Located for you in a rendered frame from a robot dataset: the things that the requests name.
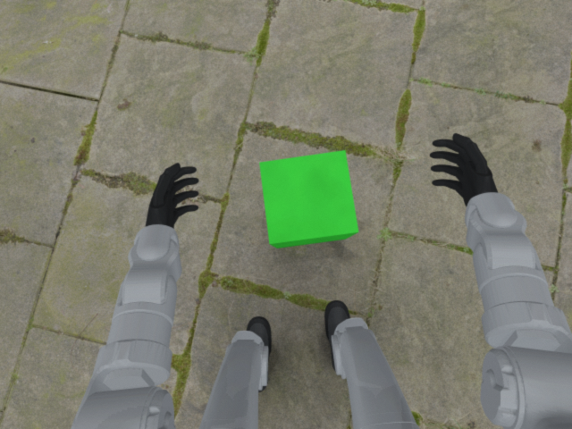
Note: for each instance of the left robot hand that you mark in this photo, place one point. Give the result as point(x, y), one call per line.
point(162, 205)

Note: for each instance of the robot left upper arm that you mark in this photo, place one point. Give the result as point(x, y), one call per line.
point(138, 408)

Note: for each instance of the robot left foot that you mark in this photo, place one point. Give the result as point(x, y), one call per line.
point(260, 326)

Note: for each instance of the right robot hand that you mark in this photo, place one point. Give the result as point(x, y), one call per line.
point(473, 174)

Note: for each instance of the left robot thigh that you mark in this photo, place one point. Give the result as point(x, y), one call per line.
point(233, 402)

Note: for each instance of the robot right upper arm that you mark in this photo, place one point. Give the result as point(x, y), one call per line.
point(527, 388)

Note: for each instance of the carton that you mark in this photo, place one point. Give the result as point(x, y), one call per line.
point(308, 199)

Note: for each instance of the robot right forearm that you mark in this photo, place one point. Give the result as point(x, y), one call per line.
point(518, 308)

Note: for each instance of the robot left forearm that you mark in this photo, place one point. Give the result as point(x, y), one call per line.
point(137, 351)

